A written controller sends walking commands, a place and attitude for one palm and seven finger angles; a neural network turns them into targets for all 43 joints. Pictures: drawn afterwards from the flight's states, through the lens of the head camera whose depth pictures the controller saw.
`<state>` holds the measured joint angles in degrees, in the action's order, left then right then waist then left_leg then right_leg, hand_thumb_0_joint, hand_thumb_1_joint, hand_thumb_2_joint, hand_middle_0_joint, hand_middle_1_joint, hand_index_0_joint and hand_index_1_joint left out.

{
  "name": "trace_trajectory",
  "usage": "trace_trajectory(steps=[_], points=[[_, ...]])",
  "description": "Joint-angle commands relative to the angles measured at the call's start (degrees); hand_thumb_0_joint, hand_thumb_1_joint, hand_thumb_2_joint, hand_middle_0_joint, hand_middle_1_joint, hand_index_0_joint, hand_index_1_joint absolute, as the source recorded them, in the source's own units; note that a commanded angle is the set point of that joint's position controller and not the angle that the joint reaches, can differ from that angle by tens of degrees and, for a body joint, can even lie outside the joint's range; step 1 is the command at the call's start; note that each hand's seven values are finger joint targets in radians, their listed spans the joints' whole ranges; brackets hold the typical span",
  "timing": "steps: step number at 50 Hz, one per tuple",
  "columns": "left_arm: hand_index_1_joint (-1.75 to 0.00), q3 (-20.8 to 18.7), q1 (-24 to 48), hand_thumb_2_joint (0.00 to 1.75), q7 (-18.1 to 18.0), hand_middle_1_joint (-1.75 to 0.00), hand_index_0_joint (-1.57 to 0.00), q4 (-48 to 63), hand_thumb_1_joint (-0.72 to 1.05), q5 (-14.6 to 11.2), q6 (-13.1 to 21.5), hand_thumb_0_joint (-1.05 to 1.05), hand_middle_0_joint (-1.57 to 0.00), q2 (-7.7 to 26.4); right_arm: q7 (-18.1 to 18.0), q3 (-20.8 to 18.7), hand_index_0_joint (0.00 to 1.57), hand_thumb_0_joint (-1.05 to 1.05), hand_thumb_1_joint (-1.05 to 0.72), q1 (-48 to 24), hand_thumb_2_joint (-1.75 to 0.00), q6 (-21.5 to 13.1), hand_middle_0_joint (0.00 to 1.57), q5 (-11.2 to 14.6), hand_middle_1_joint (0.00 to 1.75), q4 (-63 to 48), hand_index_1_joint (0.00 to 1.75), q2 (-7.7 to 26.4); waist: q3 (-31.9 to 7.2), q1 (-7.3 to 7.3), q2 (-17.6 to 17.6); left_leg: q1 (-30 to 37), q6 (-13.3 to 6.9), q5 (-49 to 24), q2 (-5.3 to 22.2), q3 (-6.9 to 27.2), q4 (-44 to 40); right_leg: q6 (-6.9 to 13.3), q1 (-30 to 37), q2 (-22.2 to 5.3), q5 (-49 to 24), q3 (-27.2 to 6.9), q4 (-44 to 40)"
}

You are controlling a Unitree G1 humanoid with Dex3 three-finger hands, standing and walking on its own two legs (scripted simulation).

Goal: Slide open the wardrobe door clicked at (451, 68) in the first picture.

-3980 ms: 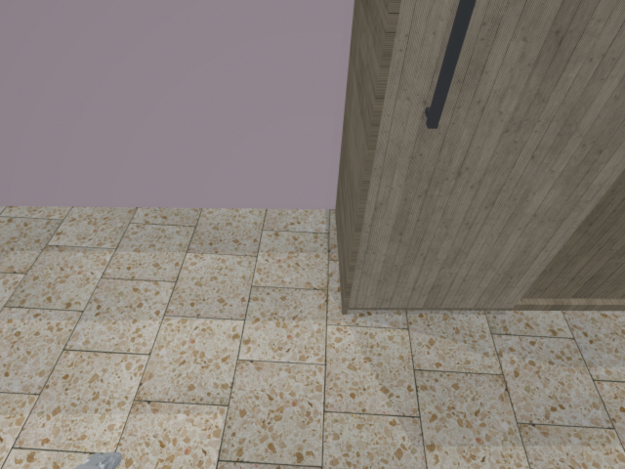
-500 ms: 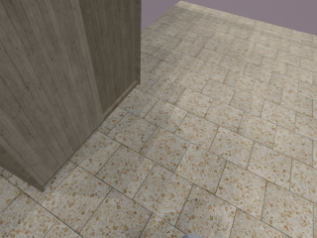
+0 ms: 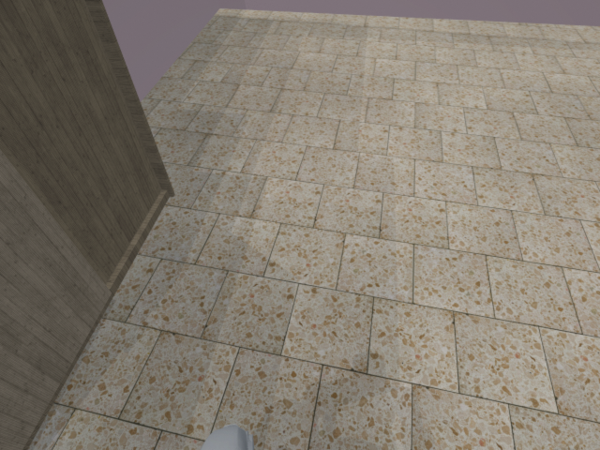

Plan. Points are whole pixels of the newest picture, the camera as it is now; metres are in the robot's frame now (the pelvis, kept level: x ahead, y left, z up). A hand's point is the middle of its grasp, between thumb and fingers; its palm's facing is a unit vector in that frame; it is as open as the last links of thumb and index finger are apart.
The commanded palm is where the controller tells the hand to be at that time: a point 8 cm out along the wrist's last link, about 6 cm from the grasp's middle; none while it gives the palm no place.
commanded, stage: walk to a spot facing it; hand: left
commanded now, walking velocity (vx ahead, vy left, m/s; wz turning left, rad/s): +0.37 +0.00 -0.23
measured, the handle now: out of the picture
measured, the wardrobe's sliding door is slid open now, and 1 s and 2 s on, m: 0.00 0.00 0.00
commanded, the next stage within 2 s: turn to face it in 0.56 s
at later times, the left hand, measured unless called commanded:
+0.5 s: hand (172, 367) +0.29 +0.25 -0.18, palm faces -0.12 -0.98 -0.17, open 7.4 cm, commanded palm none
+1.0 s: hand (264, 268) +0.50 +0.10 -0.17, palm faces -0.26 -0.95 -0.14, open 7.3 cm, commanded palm none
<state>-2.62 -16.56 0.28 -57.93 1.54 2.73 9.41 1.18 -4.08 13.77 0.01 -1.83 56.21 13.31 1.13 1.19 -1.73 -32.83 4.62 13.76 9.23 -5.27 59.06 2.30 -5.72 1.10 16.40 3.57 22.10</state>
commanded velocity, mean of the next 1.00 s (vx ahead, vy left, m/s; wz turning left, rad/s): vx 0.14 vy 0.00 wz -0.09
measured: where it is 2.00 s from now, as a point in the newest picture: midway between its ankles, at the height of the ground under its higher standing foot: (315, 430)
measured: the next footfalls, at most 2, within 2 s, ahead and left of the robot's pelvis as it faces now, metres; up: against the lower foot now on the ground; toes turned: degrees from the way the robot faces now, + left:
left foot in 0.22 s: +0.27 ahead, +0.14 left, +0.00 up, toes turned +4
right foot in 0.78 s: +0.36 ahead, -0.13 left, +0.00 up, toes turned -28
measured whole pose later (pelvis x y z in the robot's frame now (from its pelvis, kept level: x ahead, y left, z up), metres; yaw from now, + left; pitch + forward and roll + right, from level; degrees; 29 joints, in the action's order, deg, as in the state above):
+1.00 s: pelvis +0.33 +0.00 -0.01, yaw -14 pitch +0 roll -1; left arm -1.6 -4.8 -1.7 -56.0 1.2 0.9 5.9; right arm -0.4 -2.6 17.6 2.4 -0.6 60.3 7.4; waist 2.9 3.8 -0.9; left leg -25.6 3.3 26.4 5.9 -4.6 59.4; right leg 1.3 -15.5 -4.8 15.0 13.9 31.5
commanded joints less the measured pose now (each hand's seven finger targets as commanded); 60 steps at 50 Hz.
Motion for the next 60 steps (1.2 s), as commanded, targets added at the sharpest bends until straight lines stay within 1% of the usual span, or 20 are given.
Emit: trace_trajectory(steps=[1,7,9,10,11,12,15,19,28,34,36,37,39,42,46,55,56,57,58,60], points=[[-0.30,-1.85,-4.85,0.90,-0.83,-0.30,-0.20,0.42,0.90,-0.24,1.95,0.00,-0.20,9.19,0.51,-0.21,0.20,0.00,-0.90,-5.67,-0.90,-1.65,0.20,0.14,0.30,-5.88,0.30,1.91,4.45,-1.85,7.77,-6.70,-0.42,-4.37,-0.16,0.50,-6.01,7.24,1.36,-14.13,-16.03,-12.12,-10.53],[-0.30,-2.26,-4.69,0.90,-1.40,-0.30,-0.20,-0.95,0.90,-0.04,1.61,0.00,-0.20,10.50,0.66,0.18,0.20,0.00,-0.90,-8.56,-0.90,-2.95,0.20,0.60,0.30,-7.11,0.30,1.76,5.06,-1.67,8.27,5.58,-3.00,-2.84,-2.60,-0.30,-20.42,5.94,0.92,-14.67,-21.20,-11.86,-6.73],[-0.30,-2.62,-3.94,0.90,-1.27,-0.30,-0.20,-1.29,0.90,-0.46,1.44,0.00,-0.20,10.67,-0.46,-0.39,0.20,0.00,-0.90,1.26,-0.90,-3.69,0.20,0.14,0.30,-3.77,0.30,3.56,0.40,2.87,5.12,21.38,-3.99,-4.90,-6.10,-2.40,-27.49,4.08,-1.91,-11.12,-29.95,-9.34,6.25],[-0.30,-2.69,-4.50,0.90,-0.92,-0.30,-0.20,-1.11,0.90,-0.83,1.34,0.00,-0.20,9.00,-1.35,-1.30,0.20,0.00,-0.90,10.64,-0.90,-3.98,0.20,-0.28,0.30,-0.93,0.30,7.35,-5.50,6.22,-0.35,34.24,-4.97,-3.88,-2.35,1.64,-30.01,2.31,-7.21,-7.61,-24.55,-7.69,19.28],[-0.30,-2.49,-8.85,0.90,-0.22,-0.30,-0.20,-0.56,0.90,-1.46,0.68,0.00,-0.20,5.06,-1.95,-2.86,0.20,0.00,-0.90,16.91,-0.90,-4.11,0.20,-0.99,0.30,0.42,0.30,14.90,-12.57,6.54,-18.58,45.41,-9.32,0.34,14.09,23.25,-35.43,-0.60,-19.47,0.86,3.21,-0.93,39.10],[-0.30,-2.17,-7.28,0.90,-0.09,-0.30,-0.20,0.99,0.90,-1.25,0.95,0.00,-0.20,5.22,-2.22,-2.29,0.20,0.00,-0.90,17.20,-0.90,-3.56,0.20,-0.37,0.30,0.50,0.30,14.67,-12.63,6.06,-19.26,44.07,-12.21,6.91,20.17,33.71,-44.22,-0.26,-26.49,2.04,15.86,-4.80,50.74],[-0.30,-2.59,-0.48,0.90,1.10,-0.30,-0.20,0.60,0.90,-0.08,-0.22,0.00,-0.20,4.65,-2.38,-0.17,0.20,0.00,-0.90,3.72,-0.90,-4.17,0.20,0.20,0.30,-2.06,0.30,4.93,2.26,1.25,-4.79,22.03,-9.66,13.80,15.41,19.32,-48.91,-0.68,-28.50,-6.40,2.69,-5.84,55.21],[-0.30,-3.10,-5.06,0.90,1.55,-0.30,-0.20,0.06,0.90,0.48,-3.19,0.00,-0.20,1.71,-2.72,0.24,0.20,0.00,-0.90,1.10,-0.90,-4.99,0.20,0.51,0.30,-1.46,0.30,1.91,2.38,-3.03,-4.85,14.72,-8.39,7.76,11.00,3.94,-49.71,-2.36,-26.02,-7.48,-3.58,-4.05,52.09],[-0.30,-3.23,7.38,0.90,2.20,-0.30,-0.20,5.93,0.90,0.36,-4.17,0.00,-0.20,1.58,-2.80,-0.41,0.20,0.00,-0.90,8.12,-0.90,-4.57,0.20,0.73,0.30,1.12,0.30,3.14,3.80,-0.39,-3.24,28.13,-11.41,-16.84,11.77,-6.70,-45.62,-5.53,-34.41,-9.19,-8.41,0.19,34.31],[-0.30,-2.29,13.39,0.90,1.49,-0.30,-0.20,8.07,0.90,0.29,-3.19,0.00,-0.20,1.31,-2.62,-0.66,0.20,0.00,-0.90,11.85,-0.90,-2.88,0.20,-0.19,0.30,2.45,0.30,3.78,3.40,2.36,-6.86,29.95,-10.73,-31.64,11.79,-10.30,-36.97,-3.19,-24.01,-4.60,-2.54,4.61,18.78],[-0.30,-1.80,7.28,0.90,0.59,-0.30,-0.20,5.98,0.90,0.62,-2.01,0.00,-0.20,2.04,-2.53,-0.38,0.20,0.00,-0.90,11.96,-0.90,-2.53,0.20,0.18,0.30,3.23,0.30,3.70,-1.09,-0.35,-6.09,29.82,-9.26,-39.83,10.27,-10.31,-27.96,-2.09,-13.22,-1.53,-5.89,6.66,10.94],[-0.30,-2.01,1.21,0.90,0.09,-0.30,-0.20,3.67,0.90,0.77,-1.09,0.00,-0.20,3.65,-2.37,-0.04,0.20,0.00,-0.90,11.65,-0.90,-2.61,0.20,0.61,0.30,3.34,0.30,3.12,-5.28,-3.42,-3.86,26.53,-7.16,-37.15,8.02,-10.92,-20.45,-1.82,-2.85,-2.46,-14.60,5.81,4.85],[-0.30,-2.85,-9.03,0.90,-1.28,-0.30,-0.20,-0.91,0.90,-0.25,0.72,0.00,-0.20,12.55,-2.25,1.44,0.20,0.00,-0.90,13.41,-0.90,-2.54,0.20,1.77,0.30,2.42,0.30,-2.58,-18.51,-5.62,11.91,5.96,-1.96,21.51,-2.79,-6.44,1.90,8.29,22.08,-26.69,-65.37,-14.95,9.17],[-0.30,-1.94,1.05,0.90,-2.43,-0.30,-0.20,1.57,0.90,-0.57,-0.04,0.00,-0.20,9.89,-2.80,1.41,0.20,0.00,-0.90,8.63,-0.90,-0.62,0.20,1.52,0.30,2.14,0.30,-2.09,-10.12,-4.01,9.33,3.79,-2.11,19.59,-1.85,3.96,8.67,9.94,8.07,-25.69,-48.94,-10.46,2.57],[-0.30,-1.31,9.01,0.90,-2.79,-0.30,-0.20,3.59,0.90,-0.24,-1.06,0.00,-0.20,7.76,-1.96,1.06,0.20,0.00,-0.90,10.14,-0.90,1.90,0.20,1.13,0.30,3.15,0.30,-3.25,-1.46,0.67,8.37,8.91,-1.38,13.06,-2.50,2.18,3.00,5.29,-9.10,-21.85,-30.20,0.74,-2.90],[-0.30,-3.57,8.56,0.90,-2.30,-0.30,-0.20,6.70,0.90,-0.30,-3.21,0.00,-0.20,9.27,-0.46,-0.47,0.20,0.00,-0.90,6.91,-0.90,1.48,0.20,0.31,0.30,-2.09,0.30,-0.01,-1.66,1.18,7.56,16.38,-2.42,0.51,-4.66,-3.61,-22.69,0.53,-11.34,-20.85,-9.19,7.92,8.36],[-0.30,-3.43,8.28,0.90,-2.15,-0.30,-0.20,7.54,0.90,-0.56,-3.74,0.00,-0.20,7.57,-0.33,-1.20,0.20,0.00,-0.90,9.21,-0.90,1.06,0.20,0.19,0.30,-2.35,0.30,3.01,-2.53,2.38,-2.92,20.10,-4.40,-5.50,-0.74,4.43,-31.73,-1.99,-15.58,-17.48,-1.55,8.87,18.11],[-0.30,-2.91,7.27,0.90,-1.71,-0.30,-0.20,10.01,0.90,-1.12,-4.10,0.00,-0.20,3.93,-0.66,-2.57,0.20,0.00,-0.90,10.98,-0.90,0.45,0.20,-0.22,0.30,-3.54,0.30,9.64,-1.92,3.03,-21.36,23.66,-11.71,-21.77,13.47,25.63,-39.90,-6.98,-28.08,-8.98,19.50,10.07,32.22],[-0.30,-2.39,11.21,0.90,-1.90,-0.30,-0.20,11.44,0.90,-0.31,-4.46,0.00,-0.20,4.95,-1.53,-2.98,0.20,0.00,-0.90,12.03,-0.90,0.47,0.20,-0.38,0.30,-2.71,0.30,11.78,-2.89,4.91,-17.81,22.62,-15.96,-21.15,17.61,31.81,-42.48,-6.46,-29.59,-7.02,22.31,2.33,44.32],[-0.30,-3.03,11.76,0.90,-1.60,-0.30,-0.20,10.58,0.90,-0.17,-4.01,0.00,-0.20,5.30,-2.34,-2.32,0.20,0.00,-0.90,6.93,-0.90,0.02,0.20,0.06,0.30,-4.09,0.30,9.74,-4.39,2.55,-11.71,23.59,-13.85,-17.64,12.20,26.82,-40.43,-6.34,-33.07,-7.66,12.43,-3.15,50.84]])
